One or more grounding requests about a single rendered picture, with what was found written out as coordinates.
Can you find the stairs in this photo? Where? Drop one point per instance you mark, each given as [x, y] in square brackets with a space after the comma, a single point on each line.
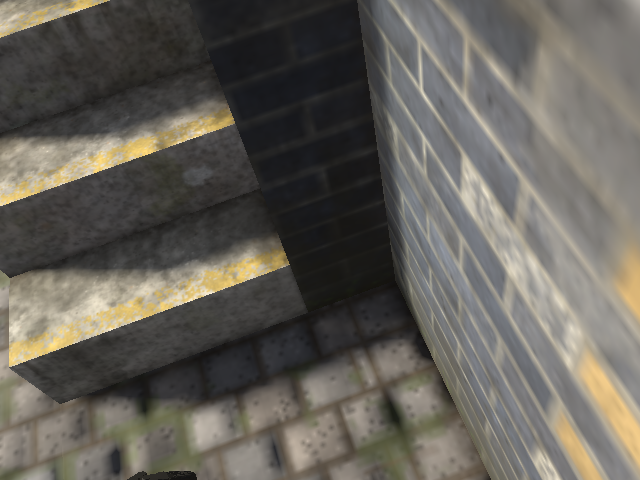
[132, 225]

